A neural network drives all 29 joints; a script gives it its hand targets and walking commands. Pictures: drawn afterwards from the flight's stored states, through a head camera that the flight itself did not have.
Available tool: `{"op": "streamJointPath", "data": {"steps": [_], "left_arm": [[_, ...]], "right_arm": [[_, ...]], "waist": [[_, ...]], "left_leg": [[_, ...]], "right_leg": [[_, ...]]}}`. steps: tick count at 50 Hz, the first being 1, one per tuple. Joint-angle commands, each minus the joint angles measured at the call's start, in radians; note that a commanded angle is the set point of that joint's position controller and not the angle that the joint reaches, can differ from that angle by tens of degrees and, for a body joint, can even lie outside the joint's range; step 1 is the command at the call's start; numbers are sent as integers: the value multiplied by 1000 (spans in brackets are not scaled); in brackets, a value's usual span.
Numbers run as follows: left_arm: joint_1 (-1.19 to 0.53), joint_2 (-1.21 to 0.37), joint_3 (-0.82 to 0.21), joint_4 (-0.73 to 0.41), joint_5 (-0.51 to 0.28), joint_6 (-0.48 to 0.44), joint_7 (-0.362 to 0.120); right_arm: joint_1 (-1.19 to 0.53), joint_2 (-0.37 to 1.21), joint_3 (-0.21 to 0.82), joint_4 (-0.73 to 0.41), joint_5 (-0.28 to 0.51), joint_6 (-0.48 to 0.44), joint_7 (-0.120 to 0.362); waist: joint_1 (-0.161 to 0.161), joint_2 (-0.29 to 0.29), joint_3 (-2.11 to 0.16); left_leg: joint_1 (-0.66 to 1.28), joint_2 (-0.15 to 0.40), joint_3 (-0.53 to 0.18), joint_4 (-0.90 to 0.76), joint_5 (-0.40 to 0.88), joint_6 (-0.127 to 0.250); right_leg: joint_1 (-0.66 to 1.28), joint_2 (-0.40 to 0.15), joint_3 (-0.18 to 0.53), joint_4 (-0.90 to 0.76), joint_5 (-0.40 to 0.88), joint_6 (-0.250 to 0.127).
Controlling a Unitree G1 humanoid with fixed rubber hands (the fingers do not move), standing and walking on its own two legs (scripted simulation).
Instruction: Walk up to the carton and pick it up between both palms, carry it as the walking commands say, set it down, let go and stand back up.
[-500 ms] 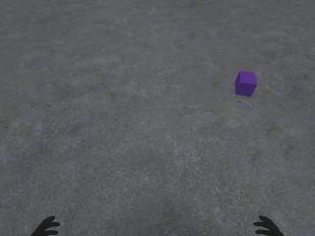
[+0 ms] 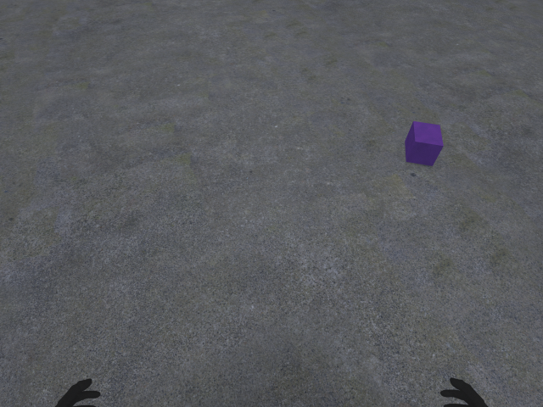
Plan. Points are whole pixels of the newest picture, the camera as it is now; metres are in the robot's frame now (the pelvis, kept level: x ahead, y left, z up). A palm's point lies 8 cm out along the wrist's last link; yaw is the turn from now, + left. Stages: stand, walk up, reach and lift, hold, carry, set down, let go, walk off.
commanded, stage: walk up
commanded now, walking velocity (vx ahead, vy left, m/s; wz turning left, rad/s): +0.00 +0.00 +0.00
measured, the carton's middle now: (422, 143) +1.49 -0.88 -0.71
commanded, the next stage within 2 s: none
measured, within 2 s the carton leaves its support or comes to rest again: neither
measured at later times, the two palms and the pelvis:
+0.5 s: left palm (189, 390) +0.16 +0.14 -0.14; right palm out of the picture +0.13 -0.42 -0.15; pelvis +0.10 -0.13 -0.03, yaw -13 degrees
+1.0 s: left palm (245, 221) +0.52 +0.06 -0.15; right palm (506, 309) +0.29 -0.43 -0.11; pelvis +0.37 -0.16 -0.01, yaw -23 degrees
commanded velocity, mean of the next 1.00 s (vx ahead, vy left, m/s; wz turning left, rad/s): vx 0.48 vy -0.07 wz -0.34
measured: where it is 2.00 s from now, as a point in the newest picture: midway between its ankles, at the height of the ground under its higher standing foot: (359, 263)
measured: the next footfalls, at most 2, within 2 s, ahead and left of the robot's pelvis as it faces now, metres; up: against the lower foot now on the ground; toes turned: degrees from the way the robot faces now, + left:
right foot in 0.40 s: +0.11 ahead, -0.25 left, +0.00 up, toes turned -18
left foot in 0.82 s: +0.47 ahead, -0.09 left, +0.00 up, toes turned -13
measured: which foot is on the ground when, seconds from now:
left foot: down 0.00-0.38, up 0.40-0.80, down 0.82-1.00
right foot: down 0.00-0.06, up 0.08-0.38, down 0.40-0.82, up 0.84-1.00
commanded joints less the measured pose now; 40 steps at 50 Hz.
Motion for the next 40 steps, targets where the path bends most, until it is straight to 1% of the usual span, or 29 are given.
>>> {"op": "streamJointPath", "data": {"steps": [1,3,4,5,6,7,8,10,13,14,16,17,18,19,20,21,22,23,24,25,26,27,31,33,35,36,38,39,40], "left_arm": [[-40,174,31,-42,0,-9,5],[-40,174,31,-41,-1,-8,5],[-102,115,76,-89,-8,54,-54],[-186,88,61,-186,26,69,-91],[-248,64,67,-195,33,81,-102],[-168,46,69,-186,28,79,-105],[-67,41,70,-158,28,65,-106],[9,48,73,-146,20,67,-116],[-34,7,51,-196,-7,68,-115],[-10,-1,47,-199,-20,60,-101],[29,13,47,-196,-21,48,-85],[70,16,48,-188,-19,41,-78],[146,18,52,-166,-12,31,-71],[280,39,68,-119,-6,16,-60],[459,129,104,-80,11,-2,-46],[550,264,135,-73,9,-3,-29],[493,239,119,-99,4,-5,-18],[404,186,108,-136,16,-13,-14],[335,129,100,-157,14,-24,-14],[281,82,95,-172,6,-32,-14],[261,59,89,-181,4,-41,-14],[278,41,84,-175,3,-48,-14],[379,2,79,-147,7,-55,-6],[404,-4,80,-141,8,-57,-3],[416,-1,80,-134,9,-56,1],[417,0,81,-130,10,-54,3],[389,10,85,-131,5,-53,7],[374,10,87,-130,-2,-53,5],[394,-12,79,-117,-13,-49,5]], "right_arm": [[-38,-174,-30,-41,0,-9,-5],[-38,-174,-31,-41,0,-8,-5],[212,-173,-74,2,-5,40,-32],[257,-300,-137,-15,-13,38,-62],[222,-265,-138,-35,-9,33,-71],[164,-217,-124,-56,-5,20,-71],[135,-187,-117,-63,-2,7,-65],[98,-159,-110,-77,-7,-7,-46],[69,-141,-111,-93,-20,-13,-18],[63,-127,-105,-102,-28,-13,0],[78,-145,-113,-112,-36,-6,14],[85,-148,-114,-118,-37,-2,18],[90,-142,-110,-124,-38,3,20],[103,-118,-100,-133,-44,6,18],[67,-60,-72,-179,-45,3,23],[-26,19,-37,-278,-33,-7,31],[-61,20,-35,-285,-35,-18,30],[-78,13,-38,-282,-33,-35,30],[-55,12,-48,-264,-23,-44,35],[3,14,-60,-241,-18,-38,42],[50,27,-64,-230,-17,-28,49],[62,41,-66,-232,-16,-18,52],[-74,86,-52,-293,-9,-11,59],[-124,103,-43,-313,-7,-14,61],[-141,113,-40,-318,-8,-18,61],[-139,115,-39,-317,-8,-21,60],[-67,103,-47,-295,-8,-26,52],[24,87,-57,-264,-4,-33,44],[180,36,-79,-211,-10,-46,30]], "waist": [[0,1,-57],[0,1,-58],[-77,-61,-48],[-105,183,38],[-73,129,101],[-26,118,73],[0,120,13],[31,147,-10],[42,221,44],[37,262,41],[26,262,37],[32,225,33],[56,146,14],[101,-8,-49],[173,-267,-46],[202,-448,-19],[154,-293,-5],[116,-180,59],[81,-110,80],[46,-68,64],[28,-100,43],[30,-122,31],[78,-133,49],[87,-142,43],[82,-147,39],[75,-150,39],[33,-155,14],[-4,-151,-32],[-48,-107,-133]], "left_leg": [[10,114,-92,-56,106,35],[12,114,-91,-56,110,35],[144,291,-336,-119,-442,95],[265,564,-530,-285,-654,145],[158,538,-480,-279,-600,117],[85,488,-364,-254,-505,77],[91,454,-261,-222,-412,63],[7,362,-72,-199,-356,39],[-122,315,75,-213,-327,23],[-145,293,102,-206,-373,25],[-128,309,111,-164,-437,47],[-116,311,128,-86,-455,48],[-121,291,155,50,-471,44],[-158,232,185,312,-411,41],[-380,149,183,698,-516,26],[-716,33,77,959,-523,-20],[-763,124,-22,1016,-375,-6],[-754,166,-40,981,-246,2],[-677,188,-49,914,-151,-4],[-568,186,-46,832,-112,-17],[-500,166,-18,778,-107,-34],[-473,146,5,724,-105,-47],[-494,108,46,450,3,-73],[-473,91,66,347,56,-75],[-433,72,95,279,83,-71],[-405,63,108,255,82,-67],[-267,38,132,198,61,-55],[-136,30,154,153,75,-45],[97,46,117,144,78,-28]], "right_leg": [[-1,-117,94,-62,94,-33],[1,-117,94,-62,98,-33],[-245,-7,-52,248,-318,-5],[-688,-45,51,521,-301,22],[-726,-107,94,664,-219,28],[-665,-117,131,712,-147,32],[-606,-117,131,733,-94,35],[-468,-100,62,688,-87,47],[-278,-106,-23,471,-97,47],[-206,-87,-77,428,-115,45],[-166,-69,-158,412,-165,39],[-141,-62,-178,364,-163,30],[-85,-41,-204,290,-143,18],[35,-9,-199,239,-183,-5],[168,-167,83,85,-319,-59],[169,-434,735,-209,-586,-159],[137,-477,830,-271,-665,-211],[80,-439,735,-234,-598,-228],[30,-374,575,-195,-398,-202],[-22,-308,424,-158,-248,-157],[-56,-282,341,-146,-81,-144],[-50,-269,286,-141,19,-145],[43,-244,201,-172,113,-157],[72,-239,173,-171,168,-159],[79,-244,155,-157,237,-151],[76,-246,148,-143,267,-142],[46,-229,123,-71,364,-112],[25,-192,89,24,393,-96],[-41,-103,33,253,341,-73]]}}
